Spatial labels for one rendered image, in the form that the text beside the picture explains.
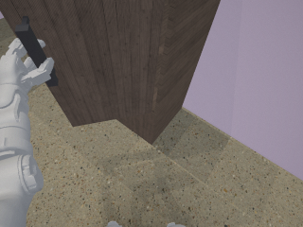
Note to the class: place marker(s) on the left robot upper arm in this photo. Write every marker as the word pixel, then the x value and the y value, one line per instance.
pixel 20 179

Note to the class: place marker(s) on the left robot shin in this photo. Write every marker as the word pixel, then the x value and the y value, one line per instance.
pixel 112 223

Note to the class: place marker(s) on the robot left hand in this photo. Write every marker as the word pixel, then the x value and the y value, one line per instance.
pixel 23 74

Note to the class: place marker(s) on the cupboard door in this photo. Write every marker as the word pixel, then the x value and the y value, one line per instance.
pixel 105 53

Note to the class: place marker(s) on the handle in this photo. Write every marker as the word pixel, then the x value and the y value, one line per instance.
pixel 28 39

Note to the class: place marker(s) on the robot left forearm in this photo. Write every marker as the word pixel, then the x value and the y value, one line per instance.
pixel 15 130

